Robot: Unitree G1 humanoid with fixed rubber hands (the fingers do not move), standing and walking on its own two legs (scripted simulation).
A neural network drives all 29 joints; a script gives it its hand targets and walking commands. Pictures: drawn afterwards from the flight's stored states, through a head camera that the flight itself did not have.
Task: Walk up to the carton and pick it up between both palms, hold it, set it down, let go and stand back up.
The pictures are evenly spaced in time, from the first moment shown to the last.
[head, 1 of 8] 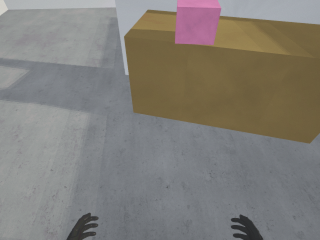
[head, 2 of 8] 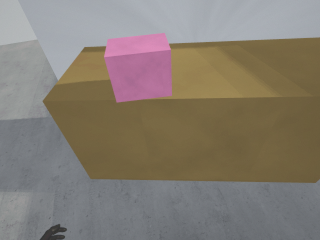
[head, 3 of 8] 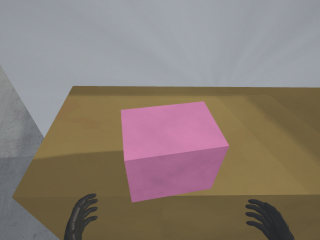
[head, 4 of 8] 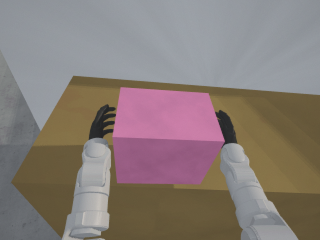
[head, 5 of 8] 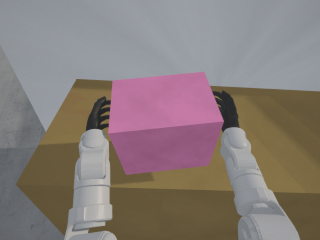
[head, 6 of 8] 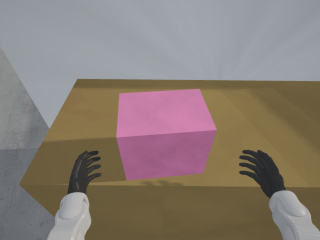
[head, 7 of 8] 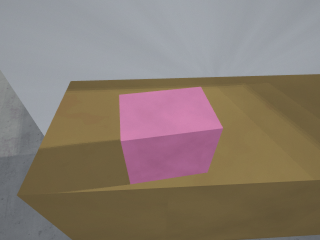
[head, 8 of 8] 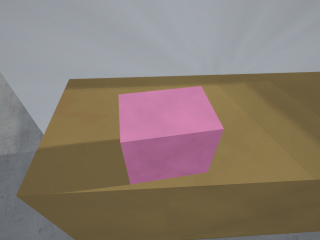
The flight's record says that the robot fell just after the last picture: no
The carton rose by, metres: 0.18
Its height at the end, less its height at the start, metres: +0.00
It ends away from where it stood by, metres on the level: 0.03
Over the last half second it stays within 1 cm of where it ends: yes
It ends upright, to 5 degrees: yes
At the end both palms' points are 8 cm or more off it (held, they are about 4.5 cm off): yes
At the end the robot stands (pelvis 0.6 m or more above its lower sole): yes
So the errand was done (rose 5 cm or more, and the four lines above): yes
